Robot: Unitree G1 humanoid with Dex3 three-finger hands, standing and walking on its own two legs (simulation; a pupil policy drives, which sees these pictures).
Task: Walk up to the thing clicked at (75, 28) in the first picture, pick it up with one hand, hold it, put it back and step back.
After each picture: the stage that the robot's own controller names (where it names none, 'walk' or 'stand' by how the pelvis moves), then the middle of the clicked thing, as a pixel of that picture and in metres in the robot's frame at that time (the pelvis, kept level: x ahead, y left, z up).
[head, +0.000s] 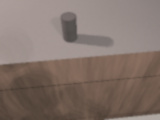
stand; (69, 27) +0.59 +0.08 +0.07
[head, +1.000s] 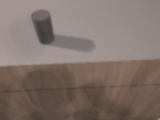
rise first; (43, 28) +0.52 +0.19 +0.10
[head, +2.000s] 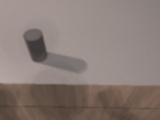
stand; (36, 46) +0.46 +0.20 +0.07
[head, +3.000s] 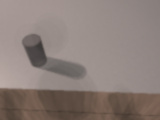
stand; (35, 51) +0.45 +0.21 +0.07
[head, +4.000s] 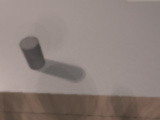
stand; (33, 53) +0.43 +0.21 +0.06
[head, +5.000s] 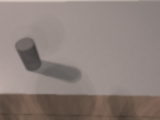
stand; (29, 55) +0.43 +0.23 +0.06
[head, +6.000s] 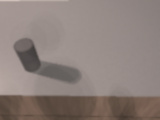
stand; (28, 56) +0.42 +0.23 +0.06
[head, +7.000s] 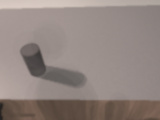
rise first; (34, 60) +0.41 +0.23 +0.07
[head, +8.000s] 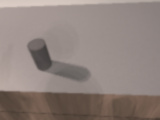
go down; (40, 55) +0.44 +0.22 +0.07
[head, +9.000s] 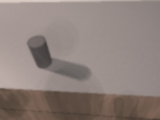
go down; (40, 52) +0.44 +0.21 +0.07
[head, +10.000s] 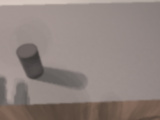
go down; (31, 62) +0.40 +0.20 +0.08
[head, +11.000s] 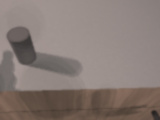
close in; (23, 46) +0.43 +0.20 +0.09
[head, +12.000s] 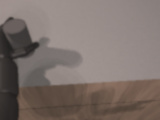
close; (20, 39) +0.45 +0.20 +0.11
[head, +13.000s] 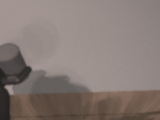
lift; (13, 64) +0.35 +0.23 +0.13
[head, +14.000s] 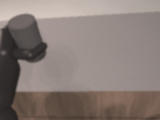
lift; (29, 39) +0.32 +0.17 +0.27
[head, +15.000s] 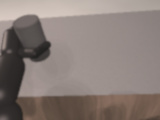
hold; (33, 39) +0.34 +0.16 +0.25
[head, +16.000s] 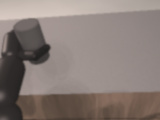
crouch; (33, 42) +0.34 +0.16 +0.24
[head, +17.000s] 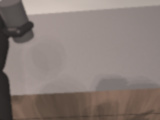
crouch; (17, 21) +0.41 +0.21 +0.27
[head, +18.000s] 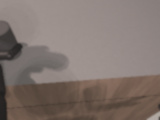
lower; (5, 41) +0.45 +0.23 +0.10
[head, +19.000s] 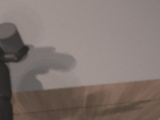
lower; (12, 43) +0.43 +0.22 +0.11
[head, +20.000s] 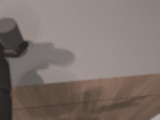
lower; (11, 39) +0.45 +0.22 +0.11
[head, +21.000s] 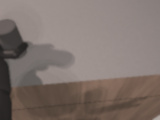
lower; (11, 40) +0.45 +0.22 +0.11
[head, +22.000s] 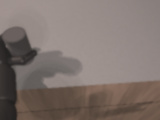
draw back; (20, 47) +0.42 +0.21 +0.11
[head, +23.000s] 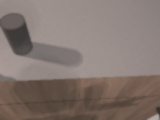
rise; (18, 35) +0.44 +0.20 +0.12
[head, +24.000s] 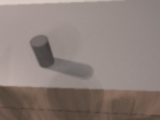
sink last; (43, 52) +0.44 +0.21 +0.08
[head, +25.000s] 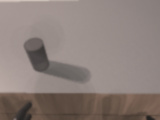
stand; (37, 55) +0.42 +0.20 +0.07
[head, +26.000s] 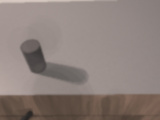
stand; (34, 57) +0.42 +0.21 +0.07
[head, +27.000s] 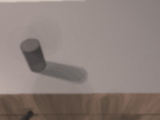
stand; (34, 56) +0.42 +0.21 +0.07
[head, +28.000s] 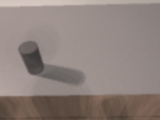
walk; (32, 58) +0.42 +0.21 +0.07
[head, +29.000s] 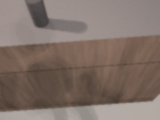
walk; (37, 11) +0.60 +0.21 +0.09
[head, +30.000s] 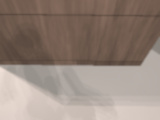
walk; out of the picture +0.98 +0.18 +0.10
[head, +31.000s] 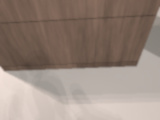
walk; out of the picture +1.09 +0.24 +0.09
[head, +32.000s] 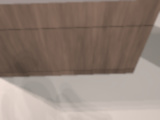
stand; out of the picture +1.06 +0.22 +0.06
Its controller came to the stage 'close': yes
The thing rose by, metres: 0.21
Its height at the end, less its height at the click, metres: +0.00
